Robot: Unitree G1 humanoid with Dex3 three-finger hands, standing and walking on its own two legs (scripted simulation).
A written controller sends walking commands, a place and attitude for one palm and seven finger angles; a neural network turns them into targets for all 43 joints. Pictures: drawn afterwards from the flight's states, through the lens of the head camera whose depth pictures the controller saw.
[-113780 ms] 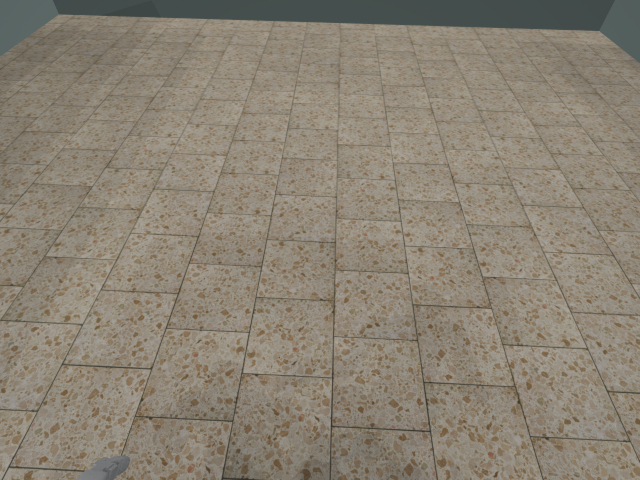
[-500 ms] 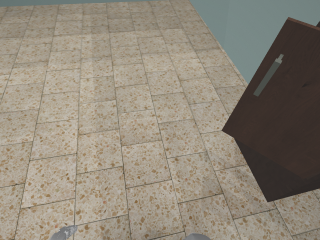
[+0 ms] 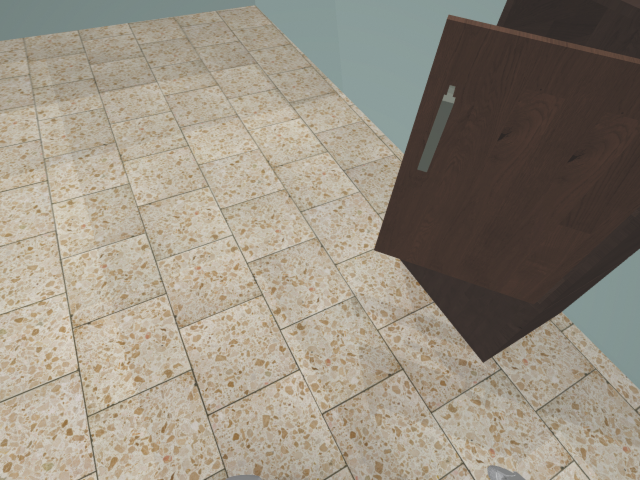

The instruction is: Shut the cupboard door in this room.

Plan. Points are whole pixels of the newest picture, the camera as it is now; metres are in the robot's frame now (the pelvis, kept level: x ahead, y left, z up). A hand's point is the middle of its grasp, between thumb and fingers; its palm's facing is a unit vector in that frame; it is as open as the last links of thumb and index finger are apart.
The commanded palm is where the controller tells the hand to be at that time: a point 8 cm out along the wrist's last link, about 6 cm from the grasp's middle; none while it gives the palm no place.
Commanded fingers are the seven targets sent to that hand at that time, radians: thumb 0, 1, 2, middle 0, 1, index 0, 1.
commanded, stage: turn to face it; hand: left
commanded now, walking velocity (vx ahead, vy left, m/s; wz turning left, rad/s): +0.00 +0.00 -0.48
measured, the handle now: (436, 130) +0.67 -0.16 +0.06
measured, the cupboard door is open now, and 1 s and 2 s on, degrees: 40 40 40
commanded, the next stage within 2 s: take the last steps up to it in 0.36 s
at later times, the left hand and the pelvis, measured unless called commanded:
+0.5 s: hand out of the picture +0.13 +0.16 -0.14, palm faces -0.22 -0.94 -0.26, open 7.4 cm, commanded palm none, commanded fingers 0.00 0.90 0.90 -0.20 -0.30 -0.20 -0.30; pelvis +0.00 -0.01 +0.01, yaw -13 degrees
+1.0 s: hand (248, 411) +0.23 +0.12 -0.15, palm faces -0.37 -0.92 -0.15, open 7.4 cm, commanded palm none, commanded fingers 0.00 0.90 0.90 -0.20 -0.30 -0.20 -0.30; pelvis +0.09 -0.04 +0.02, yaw -21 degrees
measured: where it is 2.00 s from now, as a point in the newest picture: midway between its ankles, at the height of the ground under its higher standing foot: outside the picture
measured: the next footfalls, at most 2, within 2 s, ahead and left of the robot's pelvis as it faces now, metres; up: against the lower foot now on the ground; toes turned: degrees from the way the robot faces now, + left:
right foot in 0.38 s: -0.01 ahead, -0.13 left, +0.00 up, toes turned -14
left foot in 0.70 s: +0.10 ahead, +0.09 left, +0.00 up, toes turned -8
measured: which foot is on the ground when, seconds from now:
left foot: down 0.00-0.38, up 0.40-0.68, down 0.70-1.00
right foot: up 0.00-0.36, down 0.38-0.70, up 0.72-1.00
